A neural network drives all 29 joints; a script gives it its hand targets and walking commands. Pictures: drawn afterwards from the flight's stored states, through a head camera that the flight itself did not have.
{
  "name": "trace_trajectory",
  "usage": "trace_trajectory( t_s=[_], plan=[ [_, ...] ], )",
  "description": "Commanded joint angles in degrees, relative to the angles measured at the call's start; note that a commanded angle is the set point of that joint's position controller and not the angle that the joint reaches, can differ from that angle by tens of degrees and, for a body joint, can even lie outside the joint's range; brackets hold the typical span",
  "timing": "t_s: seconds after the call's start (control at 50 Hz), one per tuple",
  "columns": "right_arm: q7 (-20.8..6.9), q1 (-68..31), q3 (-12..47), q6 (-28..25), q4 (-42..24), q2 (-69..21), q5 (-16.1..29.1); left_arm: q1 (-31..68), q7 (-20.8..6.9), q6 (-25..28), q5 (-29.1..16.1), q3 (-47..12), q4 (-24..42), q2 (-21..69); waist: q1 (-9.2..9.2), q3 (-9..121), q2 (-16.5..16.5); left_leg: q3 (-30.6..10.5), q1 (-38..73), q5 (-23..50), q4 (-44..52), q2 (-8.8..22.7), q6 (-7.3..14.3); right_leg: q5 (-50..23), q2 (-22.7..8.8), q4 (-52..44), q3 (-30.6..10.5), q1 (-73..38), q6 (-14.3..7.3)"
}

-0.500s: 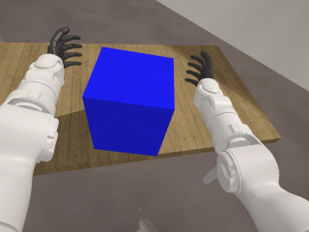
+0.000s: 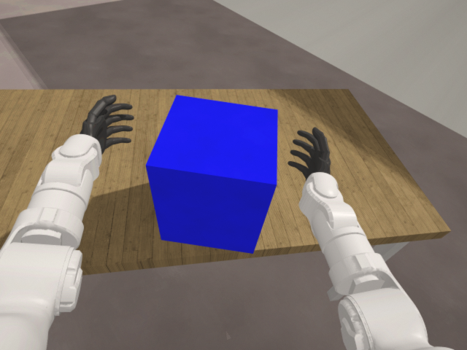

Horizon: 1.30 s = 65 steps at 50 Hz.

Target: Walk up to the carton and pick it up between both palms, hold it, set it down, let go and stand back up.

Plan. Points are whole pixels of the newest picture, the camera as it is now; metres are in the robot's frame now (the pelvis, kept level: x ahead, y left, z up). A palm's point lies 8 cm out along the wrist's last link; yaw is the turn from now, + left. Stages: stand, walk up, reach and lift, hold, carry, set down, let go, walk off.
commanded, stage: set down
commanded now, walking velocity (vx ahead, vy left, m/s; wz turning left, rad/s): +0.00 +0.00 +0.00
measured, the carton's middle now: (216, 178) +0.45 -0.02 +0.01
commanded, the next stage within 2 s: none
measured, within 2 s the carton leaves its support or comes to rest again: neither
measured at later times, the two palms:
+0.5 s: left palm (85, 170) +0.39 +0.21 +0.11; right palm (303, 198) +0.33 -0.15 +0.09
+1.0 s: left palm (66, 239) +0.31 +0.24 +0.04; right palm (310, 248) +0.27 -0.17 +0.03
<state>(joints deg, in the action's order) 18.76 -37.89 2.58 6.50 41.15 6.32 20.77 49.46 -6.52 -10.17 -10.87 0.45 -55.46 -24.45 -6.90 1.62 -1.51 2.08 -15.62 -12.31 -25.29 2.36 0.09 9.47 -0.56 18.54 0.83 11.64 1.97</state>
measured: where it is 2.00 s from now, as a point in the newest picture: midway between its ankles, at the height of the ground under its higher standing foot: outside the picture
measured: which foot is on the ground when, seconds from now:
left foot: down 0.00-1.00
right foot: down 0.00-1.00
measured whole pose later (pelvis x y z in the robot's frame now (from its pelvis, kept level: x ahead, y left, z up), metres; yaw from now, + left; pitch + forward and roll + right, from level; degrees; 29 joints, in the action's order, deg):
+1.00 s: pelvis -0.01 +0.00 +0.00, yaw +0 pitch -5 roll -2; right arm 18.4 -5.7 0.7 -0.2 20.5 -0.1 13.2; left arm 15.7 -9.4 -5.3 -12.6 0.5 -30.1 -22.3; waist -0.4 -4.5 -0.9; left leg 2.2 -9.0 -14.6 -28.6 3.1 0.1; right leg 11.2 0.1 20.9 0.6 4.7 1.6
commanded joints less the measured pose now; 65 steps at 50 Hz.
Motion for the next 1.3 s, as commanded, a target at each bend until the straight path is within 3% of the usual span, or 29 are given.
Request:
trace_trajectory(
  t_s=[0.0,0.18,0.28,0.36,0.46,0.56,0.76,0.9,0.98,1.06,1.14,1.28],
  plan=[
    [-0.08,-24.08,-3.58,-0.58,-16.66,6.30,-2.13,22.25,0.11,0.55,-2.28,1.58,12.57,-7.71,-0.35,27.80,3.53,1.25,14.37,20.70,-0.56,-3.29,-1.49,-27.94,3.12,1.86,0.87,-8.82,0.16],
    [-1.51,-21.60,-5.64,0.67,-11.49,4.27,-5.25,24.52,1.14,3.16,-2.40,0.44,12.36,-7.46,0.56,23.04,8.69,0.54,12.27,6.48,2.19,-1.45,-1.49,-5.83,2.39,0.14,1.29,-2.12,-2.29],
    [-2.03,-23.05,-6.54,0.88,-8.27,3.94,-6.46,24.93,2.08,4.27,-3.39,-1.97,7.81,-6.12,0.96,19.17,9.11,-0.65,8.76,-3.64,4.26,-0.17,-0.95,1.44,2.32,0.89,1.60,-0.09,-2.75],
    [-1.72,-22.23,-6.17,-0.60,-6.52,3.60,-7.18,22.34,2.05,5.59,-3.85,-3.22,4.18,-4.53,0.97,18.60,8.44,-1.53,7.63,-4.08,4.39,0.38,-0.84,0.80,2.36,1.69,1.78,-0.64,-2.95],
    [-0.72,-17.07,-5.94,-3.24,-8.68,2.72,-7.78,16.76,1.68,7.01,-3.95,-2.36,6.47,-4.26,1.12,21.00,6.70,-1.61,10.51,2.22,2.92,0.31,-1.12,-2.38,2.81,1.59,2.07,-1.65,-3.06],
    [0.01,-11.66,-5.89,-3.92,-13.90,1.53,-7.77,11.79,1.40,6.82,-4.19,-0.82,13.22,-5.61,1.87,21.62,6.06,-1.02,12.20,6.95,1.66,0.17,-1.21,-4.48,3.26,1.60,1.96,-2.67,-2.99],
    [-0.60,9.88,-2.34,-6.00,-24.10,-1.93,-5.54,-9.42,-1.43,4.95,-1.18,2.67,29.12,-5.16,4.82,15.88,9.78,0.53,17.02,22.11,-1.05,-0.65,-2.64,-11.83,3.33,0.69,0.87,-7.35,-3.00],
    [-0.50,17.18,-2.32,-8.81,-30.74,-4.04,-8.02,-16.71,-3.04,6.89,-1.69,3.15,34.87,-6.20,5.78,8.28,6.93,1.01,12.96,14.80,0.19,-1.13,-1.52,-9.43,2.12,-0.12,-0.29,-7.97,-2.32],
    [-0.27,18.54,-2.83,-9.64,-33.42,-4.84,-10.54,-18.11,-3.24,9.31,-3.88,2.82,34.02,-7.22,5.87,7.00,4.20,1.02,10.51,8.10,1.32,-1.05,-0.12,-5.31,1.23,-0.32,-1.21,-6.97,-2.22],
    [0.14,22.11,-2.36,-10.09,-31.75,-6.02,-12.02,-20.57,-3.64,12.04,-5.32,2.22,32.11,-7.61,5.63,6.42,3.41,0.76,9.39,4.34,1.84,-0.78,0.59,-2.57,0.37,-0.23,-2.18,-6.49,-2.32],
    [0.43,25.42,-1.29,-11.21,-29.16,-6.97,-11.74,-23.98,-3.84,13.93,-5.05,1.61,32.53,-7.30,6.00,7.07,5.76,0.33,10.30,5.92,1.36,-0.54,0.03,-2.65,0.07,0.39,-2.51,-6.03,-2.73],
    [-0.16,31.24,1.08,-15.74,-27.90,-6.62,-9.95,-34.21,-3.65,13.88,-2.14,2.79,36.29,-5.85,8.03,7.10,9.57,-0.46,14.35,16.46,-0.63,-0.09,-2.01,-5.62,1.13,0.88,-1.64,-5.39,-3.35]
  ],
)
